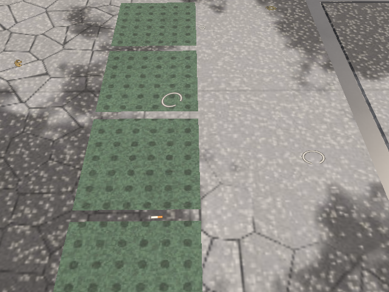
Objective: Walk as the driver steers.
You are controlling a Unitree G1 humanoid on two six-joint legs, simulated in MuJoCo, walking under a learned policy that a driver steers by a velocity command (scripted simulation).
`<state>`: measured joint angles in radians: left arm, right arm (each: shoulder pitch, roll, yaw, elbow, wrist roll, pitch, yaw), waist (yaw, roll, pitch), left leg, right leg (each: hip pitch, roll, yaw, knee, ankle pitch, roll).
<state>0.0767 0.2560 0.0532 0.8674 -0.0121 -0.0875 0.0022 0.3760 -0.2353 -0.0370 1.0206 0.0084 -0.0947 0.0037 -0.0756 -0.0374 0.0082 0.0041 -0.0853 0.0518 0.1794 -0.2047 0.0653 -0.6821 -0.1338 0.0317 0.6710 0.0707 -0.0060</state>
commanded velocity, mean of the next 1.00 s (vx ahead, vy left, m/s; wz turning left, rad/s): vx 0.50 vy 0.00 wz -0.09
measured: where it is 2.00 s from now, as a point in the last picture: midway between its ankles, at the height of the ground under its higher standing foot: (224, 162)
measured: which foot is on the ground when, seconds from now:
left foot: down 0.00-0.18, up 0.20-0.70, down 0.72-1.00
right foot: up 0.00-0.14, down 0.16-0.74, up 0.76-1.00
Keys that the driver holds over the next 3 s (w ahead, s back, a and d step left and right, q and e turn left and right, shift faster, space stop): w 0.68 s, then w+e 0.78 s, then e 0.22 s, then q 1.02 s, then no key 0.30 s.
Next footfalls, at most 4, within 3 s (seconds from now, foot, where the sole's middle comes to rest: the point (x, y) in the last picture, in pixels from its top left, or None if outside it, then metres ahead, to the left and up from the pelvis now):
0.16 right None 0.29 -0.14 -0.78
0.72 left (163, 266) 0.60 0.09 -0.78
1.26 right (229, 197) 0.87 -0.17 -0.78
1.72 left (207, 140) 1.18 -0.12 -0.78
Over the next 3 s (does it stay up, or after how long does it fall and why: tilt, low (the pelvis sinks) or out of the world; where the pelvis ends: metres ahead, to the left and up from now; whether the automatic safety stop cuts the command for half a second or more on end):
stays up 1.05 -0.15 -0.01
